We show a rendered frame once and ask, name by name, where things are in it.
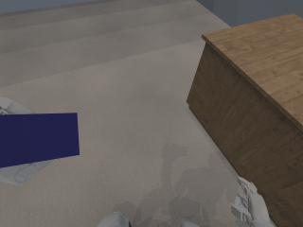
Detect table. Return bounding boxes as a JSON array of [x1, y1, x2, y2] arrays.
[[187, 13, 303, 227]]

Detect robot left thigh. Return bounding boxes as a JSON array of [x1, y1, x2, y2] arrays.
[[97, 213, 130, 227]]

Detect sponge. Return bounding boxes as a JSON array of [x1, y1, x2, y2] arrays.
[[0, 113, 80, 168]]

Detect robot right hand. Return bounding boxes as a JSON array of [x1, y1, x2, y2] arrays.
[[231, 177, 270, 226]]

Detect robot left hand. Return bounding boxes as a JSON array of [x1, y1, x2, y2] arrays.
[[0, 95, 53, 186]]

